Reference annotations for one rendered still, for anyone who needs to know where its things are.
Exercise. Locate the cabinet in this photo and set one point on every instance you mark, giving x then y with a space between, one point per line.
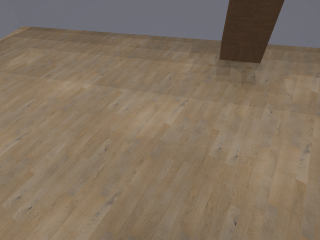
248 28

